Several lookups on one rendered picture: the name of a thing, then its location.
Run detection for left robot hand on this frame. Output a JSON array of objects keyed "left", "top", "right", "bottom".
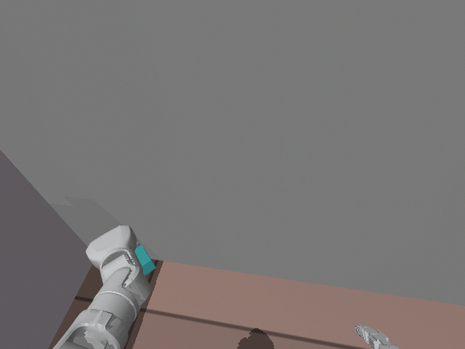
[{"left": 86, "top": 225, "right": 140, "bottom": 269}]

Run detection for left robot arm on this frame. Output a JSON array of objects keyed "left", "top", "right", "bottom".
[{"left": 53, "top": 247, "right": 151, "bottom": 349}]

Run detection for small box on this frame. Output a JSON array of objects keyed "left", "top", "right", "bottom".
[{"left": 135, "top": 245, "right": 156, "bottom": 276}]

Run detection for right robot hand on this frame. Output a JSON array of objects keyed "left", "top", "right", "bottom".
[{"left": 355, "top": 324, "right": 399, "bottom": 349}]

